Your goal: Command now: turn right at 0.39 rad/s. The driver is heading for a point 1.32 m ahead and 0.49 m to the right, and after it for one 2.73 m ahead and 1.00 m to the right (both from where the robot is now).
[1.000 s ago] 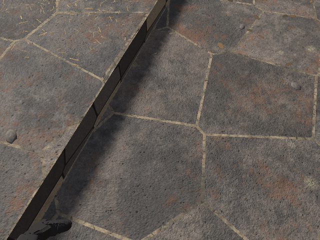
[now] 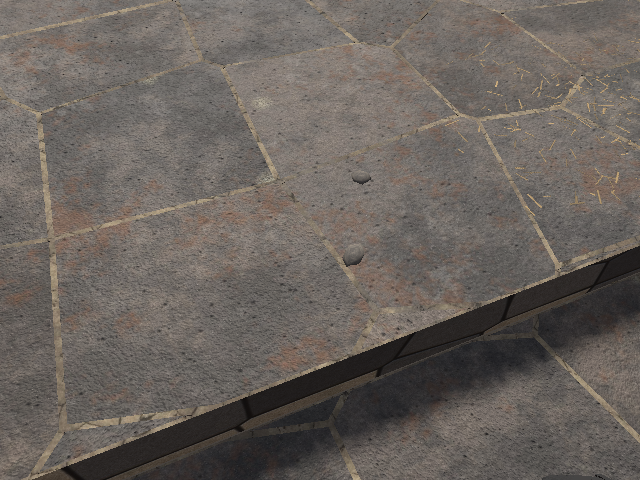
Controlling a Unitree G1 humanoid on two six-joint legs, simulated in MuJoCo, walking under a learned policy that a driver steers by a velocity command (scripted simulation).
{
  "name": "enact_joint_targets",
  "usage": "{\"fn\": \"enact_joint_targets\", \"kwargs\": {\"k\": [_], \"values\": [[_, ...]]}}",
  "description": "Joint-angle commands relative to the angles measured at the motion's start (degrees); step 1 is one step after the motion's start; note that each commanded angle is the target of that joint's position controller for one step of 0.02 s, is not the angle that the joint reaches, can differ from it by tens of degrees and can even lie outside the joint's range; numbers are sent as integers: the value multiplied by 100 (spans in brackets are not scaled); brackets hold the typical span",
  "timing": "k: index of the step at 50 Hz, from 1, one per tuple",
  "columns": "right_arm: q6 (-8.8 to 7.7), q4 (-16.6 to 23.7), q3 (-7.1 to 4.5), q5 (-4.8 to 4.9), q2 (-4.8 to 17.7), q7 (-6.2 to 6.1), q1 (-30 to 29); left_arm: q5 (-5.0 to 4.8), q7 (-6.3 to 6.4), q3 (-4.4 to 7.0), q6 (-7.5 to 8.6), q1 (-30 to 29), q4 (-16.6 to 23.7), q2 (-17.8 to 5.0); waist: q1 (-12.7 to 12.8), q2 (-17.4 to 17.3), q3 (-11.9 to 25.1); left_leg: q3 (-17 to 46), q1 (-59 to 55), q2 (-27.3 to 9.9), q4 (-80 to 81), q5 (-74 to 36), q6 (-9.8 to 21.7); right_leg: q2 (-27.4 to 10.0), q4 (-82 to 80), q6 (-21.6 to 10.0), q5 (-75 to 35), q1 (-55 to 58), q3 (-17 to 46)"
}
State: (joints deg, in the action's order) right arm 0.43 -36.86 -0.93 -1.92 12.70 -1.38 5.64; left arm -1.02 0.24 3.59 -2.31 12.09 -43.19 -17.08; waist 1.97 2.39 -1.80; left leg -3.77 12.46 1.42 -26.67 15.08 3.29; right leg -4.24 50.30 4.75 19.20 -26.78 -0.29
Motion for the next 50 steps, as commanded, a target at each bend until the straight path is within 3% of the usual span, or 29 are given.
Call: {"fn": "enact_joint_targets", "kwargs": {"k": [1,7,10,11,12,13,14,15,16,17,21,23,24,25,29,32,33,34,35,36,37,38,39,40,42,44,47,48,50], "values": [[16,124,-449,48,1290,-63,198,-34,-8,173,40,-500,693,-709,-441,-949,137,1060,-503,-2014,869,-1846,1134,-149,141,-26,385,-472,38],[54,45,-546,136,1271,-91,7,-54,-149,158,4,-302,890,-424,-342,-849,428,577,-948,-2128,381,-3071,947,-64,-431,-210,503,-179,-334],[80,-2,-595,286,1266,-96,-100,-75,-217,221,-23,40,916,-422,-77,-835,628,30,-845,-1965,-364,-3115,479,231,-1720,-524,-375,661,-625],[48,-117,-589,302,1143,-67,136,-36,-143,332,-21,386,848,-638,54,-458,767,-358,-420,-1630,-1159,-2717,81,349,-2367,-774,-1333,1444,-378],[-9,69,-542,112,947,-35,60,-13,-9,583,9,789,901,-1492,113,1003,908,-731,1257,-893,-2925,-615,-530,-759,-2628,-1431,-4063,2767,1507],[-73,465,-429,-65,723,-28,-566,198,-29,613,117,886,1030,-1867,216,1808,1306,74,2770,123,-4126,2490,-825,-1757,-2763,-2645,-5211,3287,3479],[-93,362,-496,12,972,5,-674,215,-77,518,228,788,1076,-1506,360,710,1476,837,2987,-81,-4710,2472,-763,-1733,-2852,-2685,-4670,3369,3034],[-116,328,-502,141,1002,16,-623,131,-42,481,293,541,1067,-1388,147,384,1148,938,3073,-157,-4628,1913,-654,-1391,-2864,-2370,-4089,3083,2561],[-116,214,-525,142,1040,-26,-485,-4,12,457,279,195,1108,-1257,-61,26,859,924,3154,-249,-4326,1394,-652,-1064,-2861,-2049,-3647,2829,2203],[-101,181,-555,88,1126,-76,-419,-98,74,404,226,-82,1179,-1137,-183,65,729,950,3037,-306,-4019,1017,-681,-903,-2901,-1870,-3506,2577,2026],[-114,29,-500,136,937,-53,-174,-30,211,392,114,-133,1292,-1153,-278,264,866,929,2462,34,-3399,353,-903,-496,-2848,-1756,-3683,2230,1878],[-187,31,-471,202,929,26,-263,-135,229,383,131,134,1242,-1127,-137,316,956,994,2411,53,-2541,81,-900,-382,-3269,-1769,-598,2242,2272],[-242,70,-478,243,965,75,-402,-140,215,376,163,154,1254,-1165,-75,526,771,1032,2413,65,-2151,10,-878,-397,-3525,-1794,747,2094,2577],[-311,116,-495,279,1026,118,-555,-117,201,380,199,148,1259,-1233,-33,743,548,1066,2427,91,-1807,-1,-856,-434,-3678,-1814,1307,1975,2830],[-650,155,-516,314,1073,243,-838,-104,165,363,291,301,1223,-1265,97,831,281,1100,1971,172,-825,60,-782,-346,-3518,-1789,1295,1807,3097],[-782,120,-553,407,1101,257,-604,-106,111,276,280,100,1349,-1095,-76,881,177,972,915,223,-326,45,-728,-176,-3305,-1683,1234,1143,3291],[-465,-89,-435,-38,1024,269,-165,436,-149,408,191,-104,1263,-1434,-181,991,227,547,314,323,-323,335,-632,247,-3113,-1553,1549,708,3036],[-390,-157,-473,-46,1058,208,320,393,-221,358,193,-308,1351,-1200,-536,667,154,482,-532,242,-61,90,-546,393,-2729,-1421,1678,33,2905],[-411,-303,-540,-62,1344,126,1082,325,-222,246,263,-438,1408,-842,-952,120,302,904,-1732,-273,71,412,-381,613,-1849,-1221,1775,-923,2561],[-463,-346,-662,-246,2040,55,1874,207,-202,49,377,-578,1630,-198,-1273,-1498,722,3191,-2489,-1842,1185,2715,8,1365,178,-954,1726,-1741,1443],[-493,-368,-709,-297,2269,125,1599,179,-143,-3,398,-348,1698,-219,-838,-1542,556,5534,-2053,-2595,1950,4025,368,1229,1293,-951,1220,-2477,1224],[-492,-323,-611,-199,1808,180,1239,262,-122,26,377,-314,1514,-487,-624,-802,151,5130,-1618,-2545,1756,3861,482,783,1765,-998,540,-2510,1264],[-496,-342,-515,-113,1452,203,1136,340,-199,64,386,-344,1385,-645,-538,-577,19,4104,-1360,-2123,1560,3243,363,666,1721,-972,124,-2359,1157],[-518,-410,-451,-69,1296,198,1190,396,-292,75,408,-308,1283,-671,-508,-692,22,3295,-1207,-1724,1580,2674,246,564,1548,-902,-127,-2092,1100],[-593,-650,-394,-39,1212,163,1571,438,-418,56,411,-469,1243,-645,-621,-1048,-129,2551,-1104,-1346,1779,2003,239,583,1427,-787,-489,-2002,1003],[-661,-894,-364,28,1127,208,1990,444,-444,-7,431,-772,1335,-537,-673,-1010,-306,2434,-1238,-1273,1838,1406,454,650,1185,-735,-661,-2257,969],[-647,-1033,-326,108,1007,230,2117,468,-492,-154,487,-1548,1585,-437,-724,-958,-470,2131,-1051,-1124,2099,303,683,301,19,-530,-973,-2035,56],[-640,-1085,-332,84,1032,222,2190,429,-522,-235,523,-1821,1666,-298,-808,-1002,-504,1985,-784,-1054,2142,-165,677,350,-458,-489,-1025,-1579,-101],[-616,-1242,-404,78,1299,188,2326,364,-542,-313,563,-1974,1741,-182,-788,-1204,-474,1859,-574,-1158,2136,-1448,694,495,-1053,-535,-891,-728,-304]]}}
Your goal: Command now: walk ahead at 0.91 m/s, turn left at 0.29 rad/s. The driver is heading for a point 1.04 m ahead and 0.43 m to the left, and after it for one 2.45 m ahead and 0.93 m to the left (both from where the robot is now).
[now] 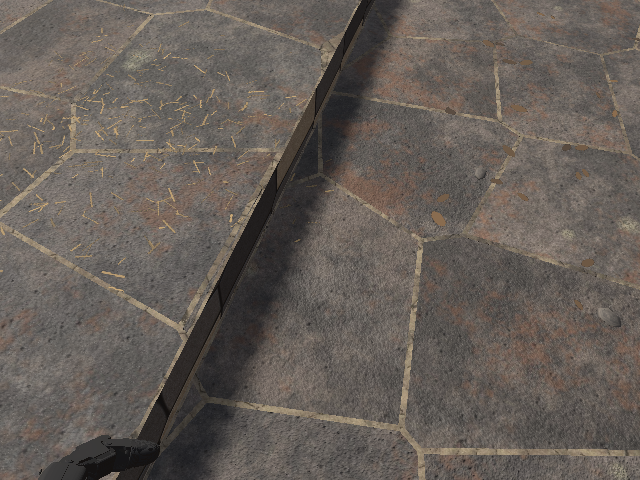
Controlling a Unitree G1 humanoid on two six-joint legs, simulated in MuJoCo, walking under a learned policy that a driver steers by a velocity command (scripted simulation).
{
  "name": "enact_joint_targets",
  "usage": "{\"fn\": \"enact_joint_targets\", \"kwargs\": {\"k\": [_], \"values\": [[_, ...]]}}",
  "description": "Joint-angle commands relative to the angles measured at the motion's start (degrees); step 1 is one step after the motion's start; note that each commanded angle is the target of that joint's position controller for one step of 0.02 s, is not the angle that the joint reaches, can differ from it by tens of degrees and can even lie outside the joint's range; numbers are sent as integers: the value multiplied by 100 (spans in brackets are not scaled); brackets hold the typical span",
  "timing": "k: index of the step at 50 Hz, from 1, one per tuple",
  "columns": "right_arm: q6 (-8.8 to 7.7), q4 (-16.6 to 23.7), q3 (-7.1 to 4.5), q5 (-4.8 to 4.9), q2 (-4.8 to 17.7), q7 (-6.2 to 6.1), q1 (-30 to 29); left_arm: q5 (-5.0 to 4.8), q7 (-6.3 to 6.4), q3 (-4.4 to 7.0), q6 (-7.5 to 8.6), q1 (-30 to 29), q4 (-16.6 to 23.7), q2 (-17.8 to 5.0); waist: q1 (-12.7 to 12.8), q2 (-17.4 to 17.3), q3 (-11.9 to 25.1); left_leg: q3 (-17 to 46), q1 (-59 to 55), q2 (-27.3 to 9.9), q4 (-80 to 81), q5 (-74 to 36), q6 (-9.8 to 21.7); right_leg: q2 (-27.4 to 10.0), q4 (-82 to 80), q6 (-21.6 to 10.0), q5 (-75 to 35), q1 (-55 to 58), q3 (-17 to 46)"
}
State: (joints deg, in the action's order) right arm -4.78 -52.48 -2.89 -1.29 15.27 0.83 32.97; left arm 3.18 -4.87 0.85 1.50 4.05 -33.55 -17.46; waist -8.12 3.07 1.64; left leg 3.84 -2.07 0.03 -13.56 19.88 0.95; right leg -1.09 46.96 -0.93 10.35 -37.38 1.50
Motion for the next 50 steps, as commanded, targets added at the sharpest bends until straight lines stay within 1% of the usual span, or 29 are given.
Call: {"fn": "enact_joint_targets", "kwargs": {"k": [1,3,4,5,6,7,8,9,14,20,22,24,25,26,27,28,29,31,34,37,40,41,42,43,45,46,47,48,50], "values": [[-76,259,-236,32,1156,-41,-409,-61,3,-29,194,-1031,739,-182,342,-1292,-755,1040,920,-1071,675,-2533,910,273,-941,-33,96,781,-519],[-99,180,-228,82,1238,-25,-486,-79,184,96,224,-177,453,-426,872,-1171,-209,788,1065,-1061,-415,-4937,763,563,-1260,-204,222,2359,-505],[-121,185,-246,125,1337,-12,-640,-63,307,207,244,870,106,-619,1460,-955,364,569,1435,-857,-1678,-5405,659,596,-1503,-292,89,3731,-454],[-172,300,-233,145,1263,15,-864,29,452,354,274,1885,-146,-964,2016,-767,937,512,2637,-537,-3222,-4229,567,-109,-1458,-389,496,5331,111],[-203,557,-47,188,336,10,-646,222,544,462,324,2654,-232,-1412,1939,606,1937,246,3921,30,-5327,279,539,-2085,-1957,-597,3075,6622,2438],[-139,710,-89,286,568,-9,-654,123,540,478,264,2557,-208,-1483,1823,923,2159,313,4372,169,-6262,519,648,-2656,-3229,-795,4488,5939,4570],[-37,743,-141,202,723,-10,-1104,72,549,397,237,1848,-261,-1053,1495,519,900,203,4791,-188,-6476,-100,662,-2295,-3324,-736,4152,5084,3830],[17,736,-114,122,619,50,-1321,20,536,308,266,1524,-274,-649,1342,198,235,92,4783,-399,-6277,-458,613,-2047,-3332,-724,2978,4358,2838],[393,865,-29,-34,132,264,-1800,-179,475,168,485,1503,-774,-63,782,286,-737,-77,4900,-730,-6005,-698,350,-1450,-3897,-502,17,3279,392],[368,1413,164,-10,131,422,-2805,-185,537,169,626,1161,-983,-245,458,37,-795,-1125,3346,-278,-3814,-2167,572,-811,-3898,-194,-3896,2667,-1761],[436,1309,141,-5,277,307,-2288,-171,627,231,629,1171,-1008,-636,84,276,-211,-1462,2555,90,-4070,-1817,861,-1090,-2881,-128,-6991,3309,-1803],[508,1024,-61,-79,806,178,-954,-205,662,323,535,699,-824,-985,-700,342,428,-1360,1011,319,-3775,-1402,1187,-1384,-1014,-198,-8087,3193,-1590],[453,691,-243,-42,1080,112,185,-300,572,344,416,334,-632,-1020,-1220,216,859,-1094,-444,457,-2878,-1735,1351,-1251,763,-255,-7549,2520,-1396],[450,508,-452,173,1322,47,479,-331,489,364,320,-157,-620,-864,-1446,-1139,510,-664,-1214,291,-1409,-2264,1536,-13,3672,-52,-2034,1280,-1456],[453,599,-474,6,1825,49,-465,-52,428,104,410,668,-336,-68,61,-1863,-183,734,-1233,-282,-2495,-4823,1667,386,5565,133,1482,-675,-892],[452,1016,-490,9,1921,38,-883,19,467,48,463,1262,10,-153,434,-1164,1203,2666,-1794,-1039,-1581,-3776,2598,319,5874,176,1192,-1005,113],[520,1140,-482,-9,1714,-80,-1050,32,472,21,553,950,223,-335,458,-821,850,3751,-1211,-1387,-310,-909,2672,193,5762,238,990,-1591,229],[445,991,-321,22,1205,-167,-1208,216,461,-37,468,463,327,-199,784,-36,-181,3446,205,-1089,-134,-71,2259,-159,5823,263,923,-2015,193],[109,807,-157,80,937,-164,-1142,224,466,-239,81,121,645,293,1105,26,-614,2466,2109,-540,-143,-724,1904,-440,6137,348,1297,-2229,-78],[-90,629,-140,-21,1061,-193,-1038,123,539,-364,13,-958,1302,497,919,-378,-856,2293,2551,-286,264,-1449,1780,-482,5694,284,1716,-2698,-407],[-116,239,-221,-15,1057,-283,-200,103,612,-438,56,-1986,1933,544,417,-541,-866,2647,949,-569,450,-1550,1730,-610,5259,-17,2860,-4199,65],[-24,398,-256,93,1088,-322,-390,149,527,-488,14,-1756,1935,487,501,-117,-438,2206,1387,-589,1205,-2336,1703,-585,3763,-87,2205,-2383,-193],[40,600,-213,130,955,-284,-891,42,484,-449,-42,-1297,1656,522,716,101,-53,1737,2267,-296,1349,-3737,1603,-198,2979,-87,1497,-439,-946],[-7,845,-256,186,1139,-250,-1256,-42,514,-357,-31,-524,1484,482,1189,-345,579,1603,2830,-341,648,-6901,1424,239,2633,-134,1408,1648,-1025],[-192,905,-642,305,2067,-109,-1787,-180,602,254,-29,2398,795,-424,2812,-1009,2477,1628,1952,-510,-2576,-9632,990,364,1586,-291,1746,3962,-101],[-382,1236,-582,273,1531,4,-2456,-56,651,506,73,3242,437,-1165,3078,457,2802,1375,2486,319,-5005,-7108,719,-300,88,-350,3732,4502,1456],[-404,1745,-297,136,335,142,-2528,-63,708,580,57,2690,108,-1555,2245,3210,2551,1009,3815,1302,-7132,-1294,584,-1531,-2723,-288,4678,4214,4956],[-452,1695,-184,-208,101,213,-1585,-197,664,462,-13,1494,303,-866,1256,2120,2039,1277,4406,943,-8609,-1437,609,-1758,-3206,-563,4957,3731,6159],[-260,1771,-29,-277,-181,181,-1810,-173,584,208,98,1025,-191,303,815,19,371,468,5064,375,-9581,-1322,702,-1634,-2656,-1078,4780,2265,4661]]}}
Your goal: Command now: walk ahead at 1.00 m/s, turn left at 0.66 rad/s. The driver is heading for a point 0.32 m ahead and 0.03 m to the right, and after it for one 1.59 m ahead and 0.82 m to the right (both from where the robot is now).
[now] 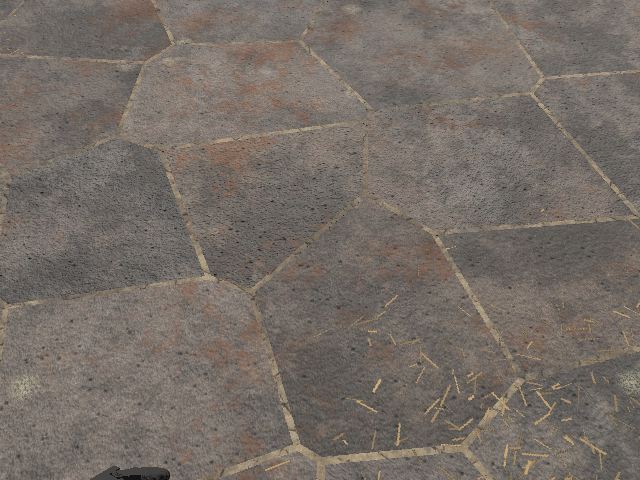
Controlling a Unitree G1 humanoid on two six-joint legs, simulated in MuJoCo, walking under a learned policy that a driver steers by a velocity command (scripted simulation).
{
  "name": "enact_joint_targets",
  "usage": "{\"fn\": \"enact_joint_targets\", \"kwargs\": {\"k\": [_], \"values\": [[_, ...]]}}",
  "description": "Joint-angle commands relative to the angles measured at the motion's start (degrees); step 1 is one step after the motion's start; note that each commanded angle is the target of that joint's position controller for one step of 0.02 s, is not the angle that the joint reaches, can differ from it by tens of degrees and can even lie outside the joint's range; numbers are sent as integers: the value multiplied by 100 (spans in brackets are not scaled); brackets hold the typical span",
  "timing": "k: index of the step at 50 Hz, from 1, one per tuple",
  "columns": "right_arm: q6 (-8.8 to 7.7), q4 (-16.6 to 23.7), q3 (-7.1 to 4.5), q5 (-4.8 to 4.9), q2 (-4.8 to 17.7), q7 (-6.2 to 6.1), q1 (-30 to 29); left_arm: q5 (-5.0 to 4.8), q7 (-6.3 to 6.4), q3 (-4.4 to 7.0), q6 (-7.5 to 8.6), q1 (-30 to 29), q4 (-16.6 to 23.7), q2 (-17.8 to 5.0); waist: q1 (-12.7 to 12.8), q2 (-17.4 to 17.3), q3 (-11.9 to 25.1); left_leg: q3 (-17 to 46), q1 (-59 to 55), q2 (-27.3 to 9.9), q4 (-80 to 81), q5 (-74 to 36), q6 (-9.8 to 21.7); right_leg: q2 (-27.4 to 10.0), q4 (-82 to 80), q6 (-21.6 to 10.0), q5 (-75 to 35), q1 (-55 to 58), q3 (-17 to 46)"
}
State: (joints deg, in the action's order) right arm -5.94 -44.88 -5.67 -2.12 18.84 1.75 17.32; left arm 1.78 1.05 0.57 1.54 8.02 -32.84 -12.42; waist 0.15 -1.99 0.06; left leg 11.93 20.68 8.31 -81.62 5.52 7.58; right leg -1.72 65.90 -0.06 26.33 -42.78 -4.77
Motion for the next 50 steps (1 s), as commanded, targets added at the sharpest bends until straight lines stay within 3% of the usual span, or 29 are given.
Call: {"fn": "enact_joint_targets", "kwargs": {"k": [1,3,5,7,9,10,11,12,13,14,15,16,17,18,19,20,21,22,24,27,33,34,35,36,37,38,40,44,50], "values": [[-44,1300,455,-251,-1075,97,-640,58,-42,189,205,964,-755,86,-158,161,178,-227,3182,-587,-3068,208,153,-1412,-4397,-965,2389,2428,4434],[147,1562,663,-109,-1450,-1,-1039,143,-132,206,434,1680,-1493,265,-61,248,-159,-148,3893,-507,-3693,782,223,-1180,-4241,-798,493,2590,3134],[269,1556,557,34,-930,-61,-1305,35,-177,187,575,1805,-1702,243,-110,7,-452,71,3975,-431,-2254,1203,196,-958,-4514,-609,-1142,2727,2097],[262,1794,508,28,-480,-63,-1928,-91,-144,197,675,1685,-1768,-53,-150,-1,-858,-432,3222,-397,294,1075,-47,-542,-5240,-517,-3129,2338,1124],[178,1809,542,-26,-398,91,-2072,-158,-61,273,701,1654,-1748,-475,-237,156,-510,-1419,1938,-605,2577,-42,-253,-380,-5620,-645,-4851,2481,880],[131,1722,638,42,-674,176,-2158,-210,-38,296,686,1734,-1756,-539,-93,167,-282,-1609,872,-501,3700,-588,-326,-205,-5759,-620,-5085,2306,620],[249,1859,846,-11,-1087,409,-2079,242,-543,309,853,1098,-1734,-992,-485,1582,1221,-824,-1117,-503,3671,-355,-875,182,-5386,-848,-5132,1807,188],[427,1653,720,31,-584,515,-1723,178,-681,481,944,686,-1497,-1338,-662,951,842,-732,-1433,-597,3881,-677,-972,-171,-5116,-896,-5641,1670,435],[490,1473,551,135,-107,438,-1422,99,-659,602,944,421,-1318,-1646,-866,281,737,-915,-1406,-501,4542,-1079,-876,-251,-4652,-715,-6220,1817,504],[449,1188,414,272,252,288,-838,59,-587,667,871,502,-1276,-1798,-947,77,777,-902,-1931,-597,5393,-1892,-615,-295,-4014,-407,-6618,1864,685],[346,820,242,291,593,80,120,-4,-561,578,832,1021,-1344,-1530,-1029,161,969,-815,-2815,-882,5776,-2603,-124,-151,-3115,29,-6775,1787,847],[240,627,175,18,689,-166,1058,40,-593,243,751,1839,-1416,-405,-962,-845,2130,-49,-4682,-2255,4848,-5793,1072,241,-697,382,-2685,1019,740],[133,740,281,-203,422,-152,1285,296,-588,-22,832,3412,-1590,373,-337,-1275,3797,1348,-5617,-3687,4351,-8055,2534,431,877,499,1112,664,1104],[54,793,151,-296,443,-143,753,84,-529,116,807,2679,-1365,-150,-548,-470,2567,1662,-4526,-3891,4929,-6895,2365,514,1600,539,1144,-92,1163],[-10,821,123,-43,317,-150,-237,-24,-415,165,739,1932,-1171,-429,-290,-401,1551,772,-3242,-3434,5391,-5975,1685,217,1317,402,790,-446,914],[-13,920,227,141,2,-161,-815,41,-301,208,697,1915,-1126,-507,50,-286,1576,425,-2575,-3260,5775,-5324,1400,-75,756,411,534,-149,882],[7,942,290,109,-232,-196,-1053,138,-235,175,645,1852,-1180,-425,244,-265,1346,113,-1869,-3098,6105,-4865,1242,-333,392,483,421,207,904],[108,881,248,195,-275,-233,-1133,-615,56,439,264,1206,-959,-698,140,127,726,-293,-1607,-2514,6177,-3662,654,-247,494,504,-118,52,715],[206,774,182,206,-35,-354,-1390,-534,154,372,55,1163,-689,-405,331,-356,474,-858,-974,-2537,6552,-3151,509,-395,-76,578,-660,194,649],[294,640,88,112,290,-458,-1554,-381,-30,331,5,932,-480,-324,343,-678,522,-1652,-358,-2295,6614,-2226,246,-444,-1486,358,-2378,1196,537],[282,392,-60,406,652,-426,-1373,-240,-361,584,-222,561,-125,-954,305,-208,349,-2116,-815,-2420,5513,-1511,-208,-105,-2862,-269,-2166,1991,84],[291,354,-74,426,618,-411,-1234,-200,-331,674,-223,788,-158,-1100,389,-24,420,-2256,-836,-2253,4895,-1689,-398,131,-3175,-446,-2170,2401,-33],[318,293,-58,333,514,-374,-888,-170,-247,826,-200,1347,-269,-1451,561,648,552,-2376,-429,-1913,3678,-1157,-687,188,-3576,-700,-3461,3265,291],[347,472,59,-1,139,-324,-475,-187,-122,948,-213,1196,-88,-2182,71,2513,514,-2457,1323,-1081,1658,2884,-1222,-1081,-3523,-1400,-6806,4319,2386],[361,644,116,41,257,-292,-412,-31,-162,890,-142,1116,217,-2201,151,2465,1804,-1123,2298,-448,360,3517,-1313,-1824,-4126,-2421,-5323,5231,4354],[367,668,63,212,531,-289,-837,-91,-210,866,-95,993,336,-2002,382,1505,1951,-589,2372,-613,221,3047,-1164,-1669,-4375,-2215,-4239,5090,4175],[411,656,83,139,428,-392,-1138,-323,-99,766,-121,475,408,-1616,123,547,1287,-455,2285,-858,933,2181,-1060,-1139,-4412,-1558,-2920,4095,3489],[487,638,124,171,195,-405,-1260,-205,137,745,-306,12,588,-1468,-99,694,1087,-507,1280,-583,2595,1695,-1091,-574,-4523,-1257,-2608,2955,3041],[505,614,113,228,120,-316,-1408,-262,216,817,-431,-8,616,-1525,21,941,918,-341,616,-361,3841,1138,-1136,-326,-4598,-1044,-1428,2552,3475]]}}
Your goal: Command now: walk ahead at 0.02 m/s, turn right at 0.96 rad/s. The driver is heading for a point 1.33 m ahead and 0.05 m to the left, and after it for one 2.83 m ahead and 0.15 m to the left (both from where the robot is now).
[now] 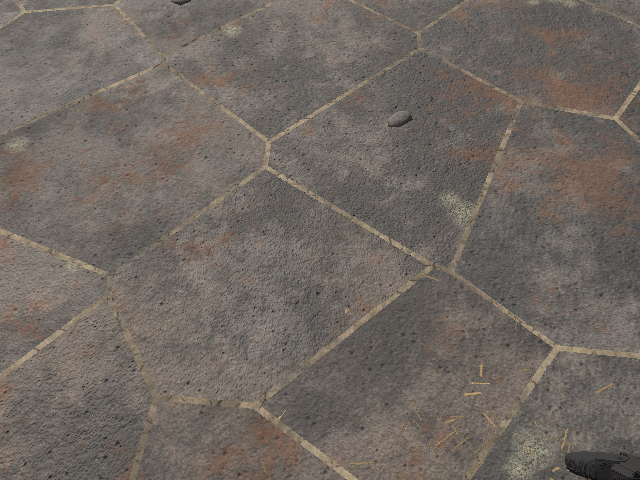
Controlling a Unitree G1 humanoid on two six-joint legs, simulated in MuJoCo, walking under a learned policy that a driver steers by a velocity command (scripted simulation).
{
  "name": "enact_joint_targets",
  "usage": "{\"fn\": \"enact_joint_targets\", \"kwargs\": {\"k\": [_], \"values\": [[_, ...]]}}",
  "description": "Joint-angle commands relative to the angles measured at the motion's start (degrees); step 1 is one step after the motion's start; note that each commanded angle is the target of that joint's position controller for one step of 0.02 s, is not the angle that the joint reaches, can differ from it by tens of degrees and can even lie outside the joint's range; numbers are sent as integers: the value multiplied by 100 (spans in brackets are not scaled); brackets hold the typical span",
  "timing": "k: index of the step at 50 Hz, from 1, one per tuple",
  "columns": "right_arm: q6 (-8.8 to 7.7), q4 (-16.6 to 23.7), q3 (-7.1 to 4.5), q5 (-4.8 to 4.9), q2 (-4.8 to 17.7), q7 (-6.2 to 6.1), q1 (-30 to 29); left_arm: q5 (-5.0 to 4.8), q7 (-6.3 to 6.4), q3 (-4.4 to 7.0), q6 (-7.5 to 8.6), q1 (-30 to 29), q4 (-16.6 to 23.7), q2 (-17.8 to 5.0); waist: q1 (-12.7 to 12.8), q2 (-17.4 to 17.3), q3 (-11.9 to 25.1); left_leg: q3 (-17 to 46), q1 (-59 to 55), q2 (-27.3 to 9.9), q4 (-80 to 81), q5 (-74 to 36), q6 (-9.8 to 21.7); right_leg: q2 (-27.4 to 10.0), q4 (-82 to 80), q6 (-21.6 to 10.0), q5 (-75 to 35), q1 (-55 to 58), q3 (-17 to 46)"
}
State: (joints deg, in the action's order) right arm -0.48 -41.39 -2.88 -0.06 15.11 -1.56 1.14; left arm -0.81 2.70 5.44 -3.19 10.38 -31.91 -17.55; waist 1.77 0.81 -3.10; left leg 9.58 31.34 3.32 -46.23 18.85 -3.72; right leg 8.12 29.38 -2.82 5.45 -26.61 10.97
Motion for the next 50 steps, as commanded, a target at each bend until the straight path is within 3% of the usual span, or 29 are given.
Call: {"fn": "enact_joint_targets", "kwargs": {"k": [1,5,6,7,8,9,11,13,16,19,21,23,24,25,26,27,28,29,31,33,35,38,43,45,46,47,48,49,50], "values": [[-47,274,-183,31,512,26,194,-8,39,332,23,-252,526,-992,-121,741,1150,-90,-563,149,500,-185,22,-1268,-949,-737,825,885,2010],[-105,125,-336,49,716,78,732,-79,-23,310,-46,-421,587,-887,-350,738,998,-168,-1961,-97,2224,-821,280,-817,-514,-395,1451,266,2086],[-65,140,-436,-41,1074,43,900,-84,-49,228,-55,-86,535,-598,-238,-27,1208,653,-2761,-1202,2614,-567,700,-367,516,-117,2732,-373,1507],[-3,182,-471,-248,1351,17,729,-181,-86,219,10,-92,680,-544,-46,-1888,962,2140,-2457,-2249,3254,-396,1515,376,2150,188,2908,-1195,44],[-43,467,-392,-353,990,-13,257,-61,-139,350,108,12,571,-1072,39,-1631,720,2287,-2096,-2471,3319,-355,1746,-209,3245,402,2516,-1377,64],[-22,616,-313,-273,698,-92,-125,-64,-167,403,103,130,401,-1227,134,-1237,622,1544,-1892,-2170,3166,-418,1551,-375,3702,490,2103,-1261,-121],[30,718,-252,-96,575,-212,-308,-18,-157,338,9,384,192,-986,121,-707,515,603,-1868,-1690,2965,-912,1304,-518,4544,657,1550,-1279,-391],[63,647,-226,-102,638,-239,54,-37,-170,181,2,184,281,-654,-76,-505,454,143,-1909,-1542,2963,-1482,1423,-660,4539,739,1396,-1270,-742],[119,511,-273,-128,821,-177,603,-34,-145,38,45,-273,467,-440,-407,-739,622,16,-2566,-1657,2869,-1874,1660,-817,3569,841,1614,-1246,-809],[147,487,-348,-60,1056,-71,558,26,-190,-71,86,-281,462,-312,-408,-1030,811,-250,-2455,-1734,2759,-2085,1702,-909,2359,765,2066,-345,-994],[153,429,-372,1,1134,-17,629,2,-204,-59,91,-187,379,-399,-410,-1218,861,-271,-2370,-1819,2661,-2299,1721,-821,1645,687,2067,168,-1181],[146,298,-261,101,922,28,697,49,-215,-97,91,145,154,-225,-226,-1153,884,-254,-2125,-1707,2358,-2483,1598,-730,108,480,1392,1065,-1184],[118,191,-153,165,662,74,799,85,-224,-134,93,402,-18,-87,-82,-1020,862,-353,-1739,-1528,2201,-2335,1351,-670,-1016,327,619,1866,-1203],[31,91,-59,112,437,160,1132,128,-195,-121,83,541,-52,-269,-155,-686,1048,-458,-1113,-1303,2037,-1618,853,-1088,-1045,191,-22,2874,-687],[-63,207,52,-162,160,278,1190,191,-116,-34,35,754,9,-798,-264,823,1313,-886,-182,-791,936,633,336,-2416,-605,-192,-2167,3674,553],[-75,372,-63,38,467,225,875,352,-138,22,63,363,-36,-922,-138,1548,1122,-929,-202,-649,570,1541,138,-3002,-771,-1036,-1435,2181,601],[-24,357,-210,136,1000,162,608,385,-156,21,157,35,127,-823,12,1148,709,-890,-289,-648,-271,1368,37,-2712,-999,-1151,-965,1802,398],[53,321,-320,196,1116,108,657,356,-124,52,215,-80,60,-830,-12,1201,504,-951,132,-518,-1060,1283,-13,-2615,-1045,-1093,-957,1778,215],[273,146,-399,152,1012,-17,1104,228,-61,-9,300,-391,65,-599,-171,1031,367,-699,400,-548,-2114,1063,-146,-2578,-1067,-982,-1295,1670,-172],[364,200,-388,182,811,-47,1223,211,0,-79,318,-541,58,-340,-266,836,364,-744,572,-600,-2385,626,-246,-2514,-1093,-909,-1309,1749,-585],[390,398,-337,157,642,-14,1016,202,47,-71,302,-504,-2,-273,-163,721,415,-869,710,-746,-1888,265,-321,-2520,-1076,-884,-1101,2039,-833],[387,719,-220,105,395,148,789,191,57,39,262,-424,-104,-482,-6,697,602,-1085,296,-874,-864,251,-265,-2660,-929,-912,-1222,2228,-1108],[471,1000,-313,136,629,316,999,-1,-102,207,302,-488,-247,-817,-129,823,688,-1522,-594,-714,337,251,169,-2964,-551,-726,-1518,2134,-1381],[492,865,-368,210,624,305,1437,-136,-172,247,348,-373,-379,-820,-324,625,878,-1790,-1607,-472,959,41,518,-2880,-419,-399,1230,1592,-1609],[454,600,-484,246,821,263,2058,-91,-199,195,373,-379,-421,-612,-546,261,911,-1724,-2571,-296,1129,316,783,-2617,96,-205,2664,782,-1812],[375,302,-670,278,1308,188,3064,34,-240,55,394,-791,-300,-195,-1007,-1010,752,-362,-3598,-939,1946,1324,1381,-1957,2163,187,3095,-640,-2428],[91,489,-755,158,2046,255,3263,22,-226,-38,535,-1485,327,10,-1104,-2232,466,3781,-4010,-2273,3484,3559,2684,-715,3969,474,3407,-3011,-1539],[-136,641,-593,77,1533,299,2889,-149,-309,32,756,-1917,381,-396,-1202,-1224,214,4065,-3950,-2596,4031,4146,2739,-958,4437,279,2884,-3574,-542],[-249,706,-467,62,1299,255,2492,-218,-389,75,919,-1835,363,-535,-894,-1175,-19,3692,-3632,-2487,3962,3679,2505,-1079,4335,130,2329,-3498,-431]]}}
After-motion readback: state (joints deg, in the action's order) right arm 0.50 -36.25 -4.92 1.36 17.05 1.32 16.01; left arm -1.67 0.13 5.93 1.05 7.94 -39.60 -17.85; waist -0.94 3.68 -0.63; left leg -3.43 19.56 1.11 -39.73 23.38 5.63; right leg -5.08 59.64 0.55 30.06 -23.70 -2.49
